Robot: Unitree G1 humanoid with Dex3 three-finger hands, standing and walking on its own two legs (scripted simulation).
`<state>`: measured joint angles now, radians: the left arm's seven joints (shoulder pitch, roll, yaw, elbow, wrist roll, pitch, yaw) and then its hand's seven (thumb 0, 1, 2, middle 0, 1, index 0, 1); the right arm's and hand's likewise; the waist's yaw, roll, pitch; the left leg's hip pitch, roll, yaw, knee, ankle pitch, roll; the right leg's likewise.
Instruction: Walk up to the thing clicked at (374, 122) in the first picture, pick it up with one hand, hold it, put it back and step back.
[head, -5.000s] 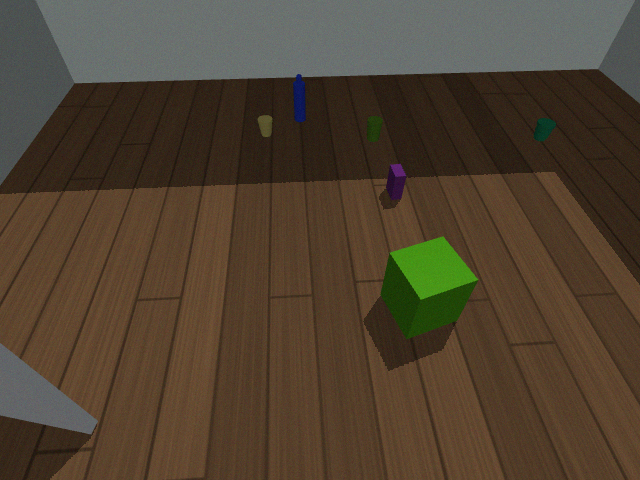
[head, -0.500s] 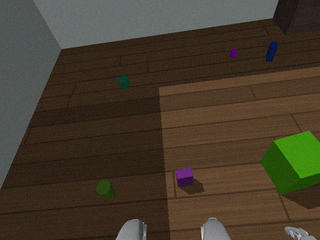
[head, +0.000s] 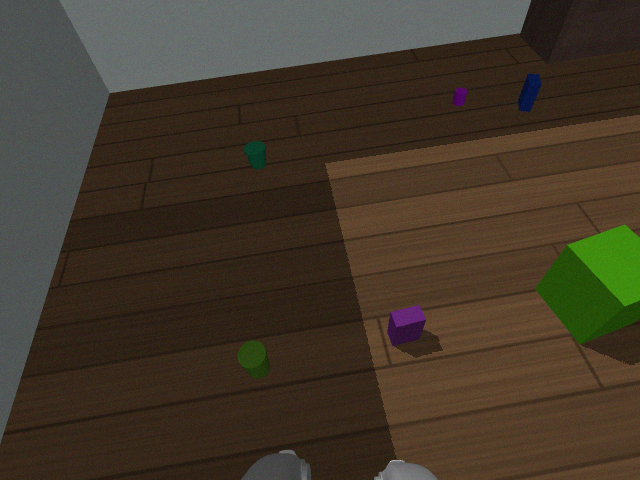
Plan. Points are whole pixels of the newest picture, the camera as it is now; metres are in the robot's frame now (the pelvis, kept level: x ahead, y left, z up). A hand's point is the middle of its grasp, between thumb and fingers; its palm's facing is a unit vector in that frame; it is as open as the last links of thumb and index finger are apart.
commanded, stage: walk up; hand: left
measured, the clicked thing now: (255, 361) +0.52 +0.24 -0.68
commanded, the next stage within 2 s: none
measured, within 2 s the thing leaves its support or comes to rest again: neither
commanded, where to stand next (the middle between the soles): +0.12 +0.00 m, yaw -2 degrees
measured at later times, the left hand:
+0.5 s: hand out of the picture +0.12 +0.34 -0.13, palm faces -0.12 -0.91 -0.40, open 7.4 cm
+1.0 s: hand (129, 478) +0.16 +0.27 -0.12, palm faces -0.08 -0.92 -0.38, open 7.4 cm
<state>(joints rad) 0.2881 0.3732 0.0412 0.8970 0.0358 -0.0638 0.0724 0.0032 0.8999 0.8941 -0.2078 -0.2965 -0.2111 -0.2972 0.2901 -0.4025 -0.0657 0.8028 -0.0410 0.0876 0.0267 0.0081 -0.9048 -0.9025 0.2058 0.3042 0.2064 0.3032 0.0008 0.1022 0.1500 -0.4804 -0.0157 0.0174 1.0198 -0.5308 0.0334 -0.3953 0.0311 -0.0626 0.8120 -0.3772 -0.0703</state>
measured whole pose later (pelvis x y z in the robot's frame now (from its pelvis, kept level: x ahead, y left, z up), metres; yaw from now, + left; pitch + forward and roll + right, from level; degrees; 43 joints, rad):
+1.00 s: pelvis +0.04 +0.02 +0.02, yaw -3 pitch -2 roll +1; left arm 0.09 0.35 0.03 1.02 0.02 -0.01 -0.02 0.00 0.90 0.89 -0.20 -0.30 -0.21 -0.30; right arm 0.18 -0.41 -0.02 1.05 0.00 -0.04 -0.02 0.01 -0.91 -0.90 0.21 0.30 0.21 0.30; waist -0.01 0.02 0.09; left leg -0.30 0.02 0.01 0.71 -0.44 0.01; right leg -0.33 -0.05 -0.04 0.67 -0.31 0.00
